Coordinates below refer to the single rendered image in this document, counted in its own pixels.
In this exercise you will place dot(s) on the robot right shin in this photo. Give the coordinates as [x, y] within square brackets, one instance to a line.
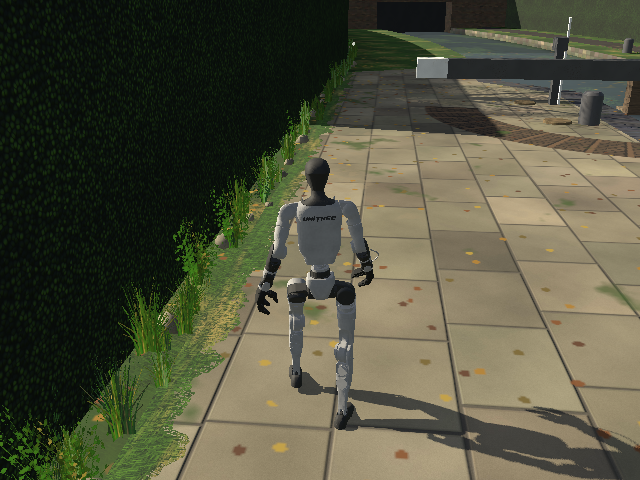
[344, 373]

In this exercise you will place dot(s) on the robot shin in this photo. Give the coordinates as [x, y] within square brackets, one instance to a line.
[344, 373]
[296, 345]

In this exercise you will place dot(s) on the robot right forearm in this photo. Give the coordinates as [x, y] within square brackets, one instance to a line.
[365, 259]

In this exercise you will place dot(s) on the robot left shin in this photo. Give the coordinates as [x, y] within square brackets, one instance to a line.
[296, 345]

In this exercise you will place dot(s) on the robot left forearm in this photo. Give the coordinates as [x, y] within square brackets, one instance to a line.
[270, 270]

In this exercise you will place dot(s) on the robot right upper arm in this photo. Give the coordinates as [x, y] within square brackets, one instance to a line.
[350, 211]

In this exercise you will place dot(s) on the left robot hand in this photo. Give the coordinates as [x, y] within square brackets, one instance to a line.
[261, 301]

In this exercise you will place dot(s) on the robot left upper arm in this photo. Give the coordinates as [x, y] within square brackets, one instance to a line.
[286, 213]

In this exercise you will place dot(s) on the right robot hand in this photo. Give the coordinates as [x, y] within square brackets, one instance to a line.
[359, 272]

